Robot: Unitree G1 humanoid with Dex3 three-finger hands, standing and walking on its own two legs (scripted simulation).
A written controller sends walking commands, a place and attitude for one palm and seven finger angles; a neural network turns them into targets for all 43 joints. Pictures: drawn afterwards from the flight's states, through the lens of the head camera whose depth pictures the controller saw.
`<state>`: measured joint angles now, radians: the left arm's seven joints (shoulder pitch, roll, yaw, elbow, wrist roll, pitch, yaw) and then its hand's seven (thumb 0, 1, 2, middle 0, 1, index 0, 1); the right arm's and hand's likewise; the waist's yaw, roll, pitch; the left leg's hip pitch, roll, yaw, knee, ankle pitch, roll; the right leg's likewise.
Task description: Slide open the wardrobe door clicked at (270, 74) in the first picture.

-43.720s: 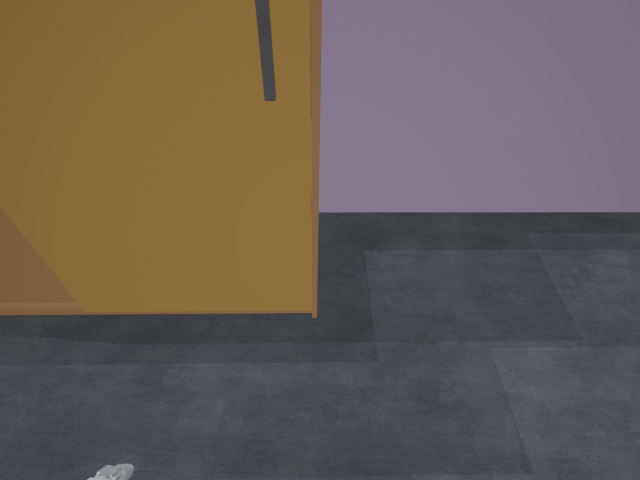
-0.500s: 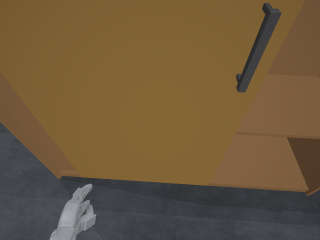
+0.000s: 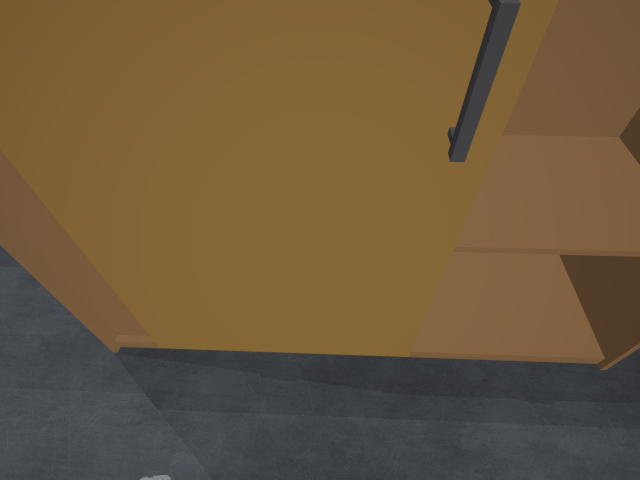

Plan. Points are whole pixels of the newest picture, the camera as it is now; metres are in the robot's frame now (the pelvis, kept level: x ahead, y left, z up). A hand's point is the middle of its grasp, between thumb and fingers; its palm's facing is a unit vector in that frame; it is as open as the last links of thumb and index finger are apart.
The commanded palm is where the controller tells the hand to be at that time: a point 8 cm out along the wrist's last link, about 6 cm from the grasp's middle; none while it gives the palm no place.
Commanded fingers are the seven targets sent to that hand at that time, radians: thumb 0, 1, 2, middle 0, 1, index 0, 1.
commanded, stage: let the arm hang, fingers relaxed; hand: right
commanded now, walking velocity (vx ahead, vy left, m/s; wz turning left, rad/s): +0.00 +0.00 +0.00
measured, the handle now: (474, 83) +0.55 -0.15 +0.22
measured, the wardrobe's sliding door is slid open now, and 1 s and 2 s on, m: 0.62 0.62 0.62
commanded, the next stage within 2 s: look to check the result in 0.80 s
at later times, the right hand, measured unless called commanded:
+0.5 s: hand out of the picture +0.02 -0.21 -0.16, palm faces +0.00 +0.98 -0.22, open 7.3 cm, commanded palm none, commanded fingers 0.00 -0.90 -0.90 0.20 0.30 0.20 0.30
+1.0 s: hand out of the picture +0.08 -0.23 -0.15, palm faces -0.02 +0.96 -0.27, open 7.4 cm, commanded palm none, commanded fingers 0.00 -0.90 -0.90 0.20 0.30 0.20 0.30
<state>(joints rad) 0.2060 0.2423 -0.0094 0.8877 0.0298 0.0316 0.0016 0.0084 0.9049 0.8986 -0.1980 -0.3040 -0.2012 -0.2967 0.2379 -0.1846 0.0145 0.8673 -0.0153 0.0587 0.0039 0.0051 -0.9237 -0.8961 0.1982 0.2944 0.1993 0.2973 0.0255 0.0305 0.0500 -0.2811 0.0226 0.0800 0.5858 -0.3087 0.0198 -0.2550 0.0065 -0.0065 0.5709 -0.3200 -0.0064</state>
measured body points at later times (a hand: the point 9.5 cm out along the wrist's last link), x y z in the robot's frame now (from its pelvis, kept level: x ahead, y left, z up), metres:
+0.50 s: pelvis +0.00 -0.02 +0.01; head +0.02 -0.01 +0.46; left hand +0.01 +0.21 -0.15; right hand +0.02 -0.26 -0.14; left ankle +0.00 +0.10 -0.73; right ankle -0.01 -0.12 -0.73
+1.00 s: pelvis +0.01 -0.01 +0.02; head +0.03 -0.01 +0.46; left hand +0.06 +0.26 -0.13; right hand +0.08 -0.28 -0.13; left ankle +0.00 +0.10 -0.73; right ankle -0.01 -0.12 -0.73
